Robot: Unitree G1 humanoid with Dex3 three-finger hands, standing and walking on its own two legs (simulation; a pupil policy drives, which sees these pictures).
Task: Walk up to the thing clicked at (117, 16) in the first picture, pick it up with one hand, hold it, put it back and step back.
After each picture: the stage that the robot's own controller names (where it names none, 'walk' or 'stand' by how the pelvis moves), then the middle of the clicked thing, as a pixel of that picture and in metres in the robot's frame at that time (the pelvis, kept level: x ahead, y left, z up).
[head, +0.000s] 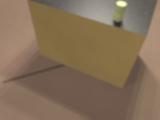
stand; (119, 11) +0.99 -0.23 -0.09
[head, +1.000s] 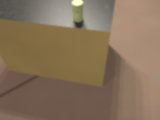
walk; (77, 11) +0.91 +0.09 -0.06
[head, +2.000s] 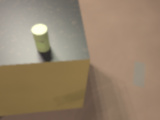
stand; (41, 38) +0.59 +0.21 -0.04
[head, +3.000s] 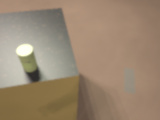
stand; (27, 58) +0.51 +0.25 -0.07
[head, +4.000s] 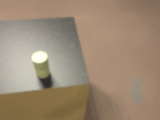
stand; (41, 65) +0.51 +0.20 -0.09
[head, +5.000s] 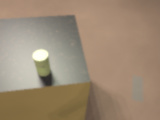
stand; (42, 63) +0.51 +0.20 -0.09
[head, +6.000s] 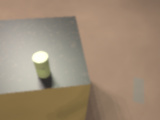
stand; (42, 65) +0.50 +0.20 -0.09
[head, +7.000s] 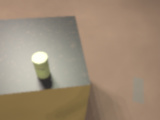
stand; (41, 65) +0.50 +0.20 -0.09
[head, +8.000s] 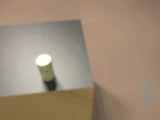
rise first; (45, 68) +0.49 +0.22 -0.09
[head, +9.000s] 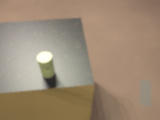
go down; (46, 65) +0.50 +0.21 -0.08
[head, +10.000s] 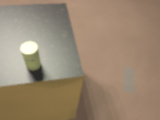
go down; (31, 56) +0.51 +0.20 -0.07
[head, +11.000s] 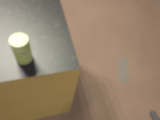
go down; (21, 49) +0.50 +0.21 -0.03
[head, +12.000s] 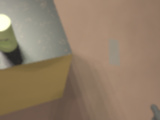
close in; (3, 34) +0.51 +0.22 +0.00
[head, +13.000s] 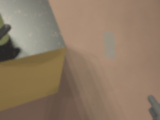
close; out of the picture +0.52 +0.21 +0.02
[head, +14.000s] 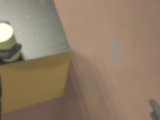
lift; (5, 43) +0.47 +0.20 +0.01
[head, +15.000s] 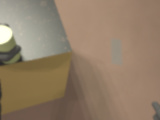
lift; (5, 46) +0.46 +0.21 +0.01
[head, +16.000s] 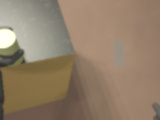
lift; (8, 49) +0.45 +0.20 +0.01
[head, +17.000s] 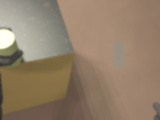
lift; (7, 49) +0.45 +0.21 +0.01
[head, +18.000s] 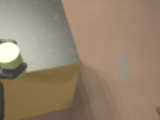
lift; (11, 62) +0.40 +0.21 +0.02
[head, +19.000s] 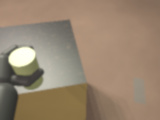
hold; (28, 69) +0.32 +0.17 +0.14
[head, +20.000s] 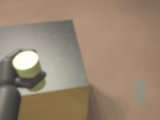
hold; (31, 72) +0.33 +0.17 +0.11
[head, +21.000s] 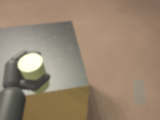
crouch; (35, 74) +0.33 +0.16 +0.11
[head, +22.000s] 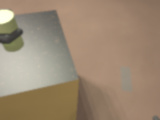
crouch; (8, 32) +0.47 +0.22 +0.14
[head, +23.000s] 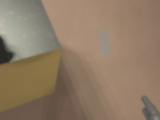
lower; out of the picture +0.52 +0.23 +0.03
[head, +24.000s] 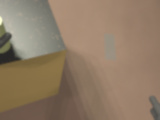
lower; out of the picture +0.50 +0.21 +0.01
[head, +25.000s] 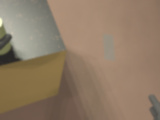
lower; out of the picture +0.49 +0.21 +0.01
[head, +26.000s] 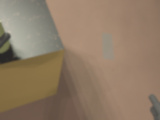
lower; out of the picture +0.50 +0.21 +0.01
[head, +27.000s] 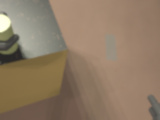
loosen; (3, 35) +0.49 +0.19 +0.01
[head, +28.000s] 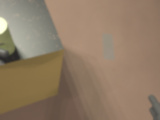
withdraw; (0, 37) +0.49 +0.19 +0.01
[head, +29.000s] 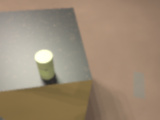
sink last; (45, 65) +0.46 +0.17 -0.04
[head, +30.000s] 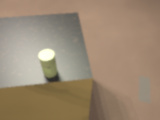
stand; (48, 63) +0.49 +0.18 -0.04
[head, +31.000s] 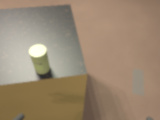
stand; (40, 59) +0.48 +0.19 -0.03
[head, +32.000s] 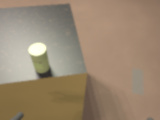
stand; (39, 58) +0.48 +0.19 -0.02
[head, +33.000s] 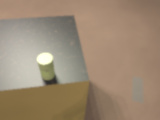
stand; (46, 66) +0.49 +0.18 -0.07
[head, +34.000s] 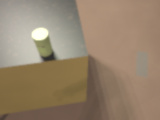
walk; (43, 42) +0.54 +0.20 -0.06
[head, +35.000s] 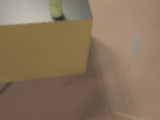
walk; (55, 4) +0.77 +0.16 -0.06
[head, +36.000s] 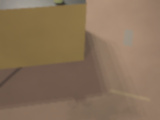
stand; out of the picture +1.07 +0.23 -0.06
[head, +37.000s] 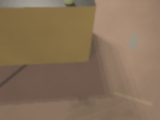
stand; out of the picture +1.09 +0.14 -0.08
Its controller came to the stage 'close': yes
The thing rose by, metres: 0.22
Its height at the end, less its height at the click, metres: +0.00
